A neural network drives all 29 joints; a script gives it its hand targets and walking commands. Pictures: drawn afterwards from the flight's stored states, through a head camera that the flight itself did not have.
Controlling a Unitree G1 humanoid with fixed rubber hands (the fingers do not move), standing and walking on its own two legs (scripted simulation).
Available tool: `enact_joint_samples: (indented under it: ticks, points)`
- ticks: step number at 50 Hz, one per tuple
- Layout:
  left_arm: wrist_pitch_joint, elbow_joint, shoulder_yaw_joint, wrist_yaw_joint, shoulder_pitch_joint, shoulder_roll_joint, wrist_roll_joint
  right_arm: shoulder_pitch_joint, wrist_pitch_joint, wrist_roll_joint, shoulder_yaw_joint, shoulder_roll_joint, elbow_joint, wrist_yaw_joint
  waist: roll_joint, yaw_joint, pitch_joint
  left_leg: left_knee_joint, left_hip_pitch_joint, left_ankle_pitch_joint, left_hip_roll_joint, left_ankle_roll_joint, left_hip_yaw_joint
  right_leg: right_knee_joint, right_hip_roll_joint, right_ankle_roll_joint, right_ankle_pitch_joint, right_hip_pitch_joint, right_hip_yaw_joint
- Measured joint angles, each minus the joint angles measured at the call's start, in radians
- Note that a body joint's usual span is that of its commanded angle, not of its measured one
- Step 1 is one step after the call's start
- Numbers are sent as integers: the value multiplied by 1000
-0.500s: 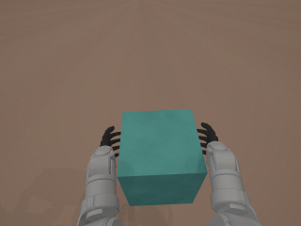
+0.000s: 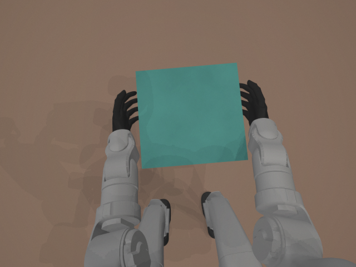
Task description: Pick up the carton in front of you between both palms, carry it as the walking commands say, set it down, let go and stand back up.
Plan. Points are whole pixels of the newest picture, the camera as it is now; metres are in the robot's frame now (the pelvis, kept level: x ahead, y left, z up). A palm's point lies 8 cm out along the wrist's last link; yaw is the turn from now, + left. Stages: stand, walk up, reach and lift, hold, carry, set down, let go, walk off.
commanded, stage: set down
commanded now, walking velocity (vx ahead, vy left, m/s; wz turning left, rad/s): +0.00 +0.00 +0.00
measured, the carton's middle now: (188, 123) +0.42 -0.03 -0.15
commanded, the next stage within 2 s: none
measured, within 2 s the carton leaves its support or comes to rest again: rests again in 1.70 s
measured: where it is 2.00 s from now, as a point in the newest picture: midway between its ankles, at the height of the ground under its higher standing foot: (187, 227)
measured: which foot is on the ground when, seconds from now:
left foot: down 0.00-1.00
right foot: down 0.00-1.00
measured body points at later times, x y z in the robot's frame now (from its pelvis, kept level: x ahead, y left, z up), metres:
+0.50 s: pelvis -0.03 +0.00 -0.13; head +0.25 -0.03 +0.22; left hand +0.46 +0.11 -0.23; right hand +0.45 -0.19 -0.23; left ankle +0.05 +0.12 -0.65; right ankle +0.07 -0.12 -0.65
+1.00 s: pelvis -0.05 +0.00 -0.24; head +0.30 -0.03 +0.04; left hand +0.50 +0.09 -0.39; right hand +0.48 -0.21 -0.39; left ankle +0.05 +0.12 -0.65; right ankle +0.07 -0.12 -0.65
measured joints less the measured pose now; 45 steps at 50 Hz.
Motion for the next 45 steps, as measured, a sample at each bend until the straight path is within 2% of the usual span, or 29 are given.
enact_joint_samples:
  ticks: [7, 13, 26, 45]
  points:
    - [77, 45, 80, -20, -116, 9, 42, -109, 78, -42, -60, 0, 42, 2, 9, 2, -81, 162, -191, -50, -9, -11, -7, 160, 12, -3, -48, -191, -4]
    - [94, 94, 105, -21, -188, 29, 60, -174, 97, -64, -78, -15, 81, -5, 15, 1, -121, 278, -345, -81, -21, -18, -8, 278, 18, -1, -78, -347, -5]
    - [88, 157, 66, 23, -331, 92, -7, -305, 93, 9, -41, -98, 136, -36, 20, -9, -115, 548, -650, -145, -49, -32, -1, 549, 35, 13, -138, -654, 2]
    - [78, 267, 40, 73, -565, 172, -45, -535, 86, 56, -19, -218, 254, -47, 26, -31, 47, 834, -910, -188, -86, -52, 9, 832, 57, 35, -176, -914, 5]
